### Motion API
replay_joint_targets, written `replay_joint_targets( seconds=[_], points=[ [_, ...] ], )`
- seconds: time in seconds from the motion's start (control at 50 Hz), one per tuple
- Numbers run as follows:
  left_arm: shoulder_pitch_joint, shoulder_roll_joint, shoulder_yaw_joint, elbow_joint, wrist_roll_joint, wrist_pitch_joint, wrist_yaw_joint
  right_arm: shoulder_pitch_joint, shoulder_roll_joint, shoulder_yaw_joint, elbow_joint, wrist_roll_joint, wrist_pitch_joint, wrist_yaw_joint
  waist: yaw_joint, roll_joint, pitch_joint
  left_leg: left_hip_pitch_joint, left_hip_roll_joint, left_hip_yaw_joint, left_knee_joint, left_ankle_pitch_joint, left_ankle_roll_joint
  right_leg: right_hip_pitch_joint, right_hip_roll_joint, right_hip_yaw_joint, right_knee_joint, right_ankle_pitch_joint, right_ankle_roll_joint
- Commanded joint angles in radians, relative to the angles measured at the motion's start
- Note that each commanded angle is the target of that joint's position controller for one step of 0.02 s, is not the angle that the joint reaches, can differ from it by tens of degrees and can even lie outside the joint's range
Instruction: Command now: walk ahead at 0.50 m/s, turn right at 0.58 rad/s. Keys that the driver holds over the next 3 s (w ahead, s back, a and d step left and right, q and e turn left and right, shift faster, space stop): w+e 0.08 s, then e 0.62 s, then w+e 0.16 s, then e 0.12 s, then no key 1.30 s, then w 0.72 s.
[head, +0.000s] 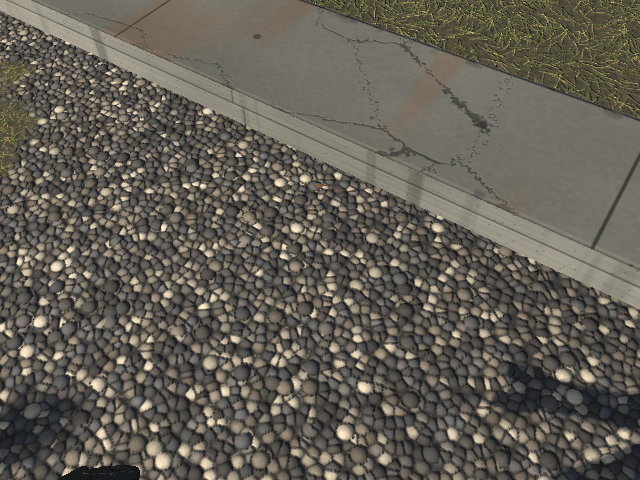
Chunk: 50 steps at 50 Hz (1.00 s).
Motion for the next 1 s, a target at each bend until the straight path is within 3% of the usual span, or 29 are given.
replay_joint_targets(
  seconds=[0.02,0.04,0.06,0.08,0.1,0.14,0.2,0.26,0.34,0.42,0.44,0.46,0.48,0.5,0.52,0.54,0.56,0.58,0.62,0.7,0.8,0.84,0.86,0.88,0.9,0.92,0.94,0.96,1.0],
  points=[
    [0.350,0.339,0.100,-0.001,0.001,-0.013,0.019,0.000,-0.030,0.022,-0.149,-0.022,-0.056,0.006,0.109,-0.251,-0.397,-0.731,-0.158,-0.266,0.794,-0.167,0.024,0.884,-0.321,0.901,-0.314,-0.241,-0.338],
    [0.344,0.243,0.072,0.000,0.007,-0.031,0.007,-0.126,-0.119,0.002,-0.170,0.021,-0.084,0.017,0.165,-0.106,-0.331,-0.844,-0.107,-0.364,0.833,-0.094,0.047,0.858,-0.311,0.831,-0.375,-0.228,-0.277],
    [0.309,0.202,0.060,0.004,0.007,-0.042,0.007,-0.156,-0.120,0.004,-0.181,0.031,-0.099,0.021,0.141,-0.090,-0.220,-0.868,-0.065,-0.350,0.773,-0.001,0.075,0.744,-0.276,0.678,-0.361,-0.159,-0.237],
    [0.233,0.170,0.050,-0.009,0.005,-0.046,0.009,-0.148,-0.112,0.003,-0.161,0.007,-0.103,0.011,0.093,-0.009,-0.159,-0.800,-0.020,-0.356,0.686,0.078,0.078,0.597,-0.227,0.561,-0.353,-0.062,-0.196],
    [0.164,0.138,0.038,-0.029,0.013,-0.046,0.013,-0.138,-0.128,-0.007,-0.152,-0.013,-0.094,0.003,0.054,-0.019,-0.114,-0.722,0.003,-0.356,0.610,0.119,0.070,0.472,-0.194,0.470,-0.358,0.116,-0.174],
    [0.132,0.140,0.036,-0.050,0.026,-0.046,0.025,-0.112,-0.122,-0.012,-0.153,-0.025,-0.065,0.003,0.016,-0.028,-0.109,-0.624,0.001,-0.347,0.554,0.139,0.041,0.359,-0.164,0.387,-0.360,0.414,-0.172],
    [0.169,0.182,0.049,-0.041,0.019,-0.040,0.049,-0.148,-0.077,-0.002,-0.174,-0.038,-0.040,-0.004,0.014,-0.017,-0.110,-0.605,-0.050,-0.316,0.407,0.235,0.000,0.298,-0.116,0.281,-0.333,0.643,-0.158],
    [0.195,0.177,0.050,-0.035,0.005,-0.014,0.070,-0.239,-0.049,0.013,-0.204,-0.031,-0.033,0.002,0.046,-0.067,-0.121,-0.562,-0.102,-0.314,0.186,0.397,-0.008,0.282,-0.065,0.249,-0.296,0.579,-0.104],
    [0.224,0.177,0.051,-0.029,0.005,0.013,0.084,-0.322,-0.066,0.014,-0.236,-0.019,-0.030,0.021,0.082,-0.096,-0.127,-0.513,-0.149,-0.337,0.013,0.474,-0.003,0.317,-0.080,0.336,-0.243,0.422,-0.068],
    [0.172,0.158,0.045,-0.055,0.005,0.022,0.094,-0.262,-0.115,-0.006,-0.234,-0.026,-0.048,0.025,0.038,-0.122,-0.127,-0.434,-0.152,-0.366,-0.131,0.415,0.040,0.385,-0.078,0.468,-0.109,0.320,-0.042],
    [0.150,0.141,0.038,-0.070,0.006,0.021,0.092,-0.214,-0.127,-0.010,-0.228,-0.035,-0.057,0.021,0.009,-0.103,-0.152,-0.320,-0.117,-0.367,-0.209,0.558,0.069,0.358,-0.028,0.454,-0.026,0.271,-0.010],
    [0.153,0.089,0.021,-0.098,0.023,0.016,0.090,-0.149,-0.184,-0.021,-0.230,-0.056,-0.058,0.010,-0.001,0.017,-0.255,-0.096,0.060,-0.504,-0.172,0.869,0.137,0.246,0.051,0.373,0.191,0.059,0.038],
    [0.344,0.049,0.011,-0.094,0.017,0.015,0.089,-0.131,-0.207,-0.019,-0.231,-0.079,-0.041,0.006,0.088,0.280,-0.351,0.162,0.309,-0.815,-0.149,1.168,0.345,-0.008,0.199,0.280,0.441,-0.611,0.102],
    [0.415,0.163,0.030,-0.063,0.012,0.022,0.082,-0.129,-0.158,-0.016,-0.230,-0.038,-0.024,0.008,0.094,0.260,-0.391,0.139,0.366,-0.931,-0.173,0.929,0.396,-0.074,0.108,0.268,0.592,-0.593,0.139],
    [0.320,0.226,0.051,-0.054,0.002,0.039,0.083,-0.168,-0.091,0.002,-0.256,-0.027,-0.014,0.004,0.057,0.162,-0.283,0.057,0.281,-0.780,-0.182,0.784,0.350,-0.110,0.071,0.241,0.657,-0.508,0.169],
    [0.260,0.224,0.055,-0.059,0.002,0.058,0.089,-0.198,-0.072,0.011,-0.261,-0.032,0.002,0.001,0.054,0.106,-0.227,-0.030,0.214,-0.667,-0.204,0.650,0.304,-0.118,0.047,0.208,0.663,-0.439,0.185],
    [0.229,0.214,0.055,-0.070,0.005,0.075,0.092,-0.230,-0.068,0.016,-0.265,-0.031,0.014,-0.002,0.055,0.102,-0.172,-0.118,0.176,-0.604,-0.235,0.544,0.288,-0.113,0.027,0.194,0.656,-0.392,0.193],
    [0.223,0.186,0.050,-0.079,0.001,0.085,0.089,-0.250,-0.086,0.014,-0.263,-0.037,0.023,-0.006,0.067,0.123,-0.133,-0.207,0.139,-0.537,-0.272,0.488,0.277,-0.071,0.016,0.167,0.630,-0.350,0.195],
    [0.225,0.130,0.036,-0.091,-0.001,0.087,0.086,-0.250,-0.100,0.007,-0.257,-0.045,0.029,-0.012,0.066,0.159,-0.117,-0.253,0.098,-0.438,-0.312,0.463,0.278,-0.023,0.016,0.113,0.533,-0.308,0.193],
    [0.164,0.112,0.023,-0.125,0.011,0.077,0.080,-0.236,-0.131,-0.006,-0.248,-0.037,0.036,-0.019,0.037,0.157,-0.170,-0.186,0.157,-0.387,-0.317,0.504,0.313,0.016,-0.033,0.094,0.360,-0.265,0.183],
    [0.184,0.135,0.028,-0.116,0.009,0.068,0.045,-0.230,-0.190,-0.029,-0.236,0.001,0.037,-0.003,0.048,0.186,-0.158,-0.266,0.180,-0.354,-0.396,0.063,0.265,0.172,-0.026,0.011,0.143,-0.238,0.107],
    [0.240,0.134,0.034,-0.082,0.008,0.064,0.034,-0.239,-0.192,-0.030,-0.227,0.018,0.037,0.003,0.085,0.163,-0.144,-0.304,0.179,-0.323,-0.374,-0.042,0.227,0.278,-0.009,-0.028,-0.009,-0.187,0.062],
    [0.295,0.128,0.038,-0.046,0.008,0.061,0.032,-0.241,-0.173,-0.027,-0.221,0.021,0.038,0.003,0.107,0.142,-0.138,-0.348,0.154,-0.286,-0.327,-0.093,0.198,0.362,0.016,-0.051,-0.085,-0.172,0.038],
    [0.354,0.134,0.046,-0.011,0.007,0.059,0.038,-0.241,-0.122,-0.014,-0.215,0.013,0.042,0.005,0.124,0.076,-0.111,-0.412,0.097,-0.215,-0.186,-0.090,0.150,0.442,0.027,-0.017,-0.173,-0.202,0.008],
    [0.408,0.194,0.063,-0.007,0.007,0.056,0.054,-0.259,-0.041,0.009,-0.229,-0.006,0.042,0.019,0.131,-0.142,-0.074,-0.614,-0.010,-0.103,0.171,-0.085,0.065,0.538,-0.166,0.301,-0.315,-0.281,-0.076],
    [0.368,0.328,0.079,-0.058,0.018,0.038,0.058,-0.301,-0.048,0.006,-0.293,-0.025,0.023,0.020,0.098,-0.272,-0.014,-0.896,-0.147,-0.191,0.364,-0.182,0.028,0.528,-0.344,0.701,-0.386,-0.221,-0.231],
    [0.321,0.282,0.070,-0.077,0.050,0.011,0.054,-0.353,-0.109,-0.008,-0.306,-0.010,0.001,0.019,0.112,-0.193,-0.014,-0.903,-0.116,-0.318,0.462,-0.130,0.044,0.477,-0.348,0.699,-0.434,-0.172,-0.254],
    [0.263,0.244,0.055,-0.085,0.044,-0.005,0.058,-0.323,-0.143,-0.019,-0.295,0.000,-0.005,0.020,0.066,-0.179,-0.001,-0.892,-0.089,-0.336,0.466,-0.020,0.055,0.467,-0.309,0.592,-0.417,-0.092,-0.199],
    [0.201,0.184,0.035,-0.096,0.016,-0.004,0.069,-0.265,-0.140,-0.023,-0.243,-0.027,0.001,0.012,0.038,-0.135,-0.034,-0.815,-0.069,-0.323,0.435,0.119,0.029,0.458,-0.227,0.421,-0.378,0.112,-0.119]
  ],
)
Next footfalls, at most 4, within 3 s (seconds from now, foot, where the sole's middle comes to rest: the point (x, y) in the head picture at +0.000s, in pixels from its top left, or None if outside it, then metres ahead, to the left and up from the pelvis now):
0.46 left None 0.40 0.05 -0.75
0.90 right None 0.21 -0.14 -0.75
1.30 left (378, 469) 0.46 -0.08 -0.75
1.58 right None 0.25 -0.25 -0.75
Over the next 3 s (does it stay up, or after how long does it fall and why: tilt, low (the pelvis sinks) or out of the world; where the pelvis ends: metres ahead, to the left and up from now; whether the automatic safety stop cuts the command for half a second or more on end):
stays up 0.52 -0.34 0.01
